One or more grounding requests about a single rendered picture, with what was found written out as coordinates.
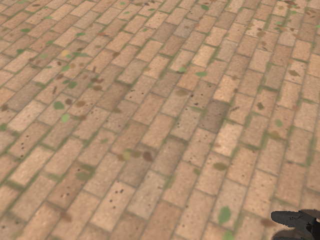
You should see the right robot hand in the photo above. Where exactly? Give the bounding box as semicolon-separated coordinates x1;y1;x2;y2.
271;210;320;240

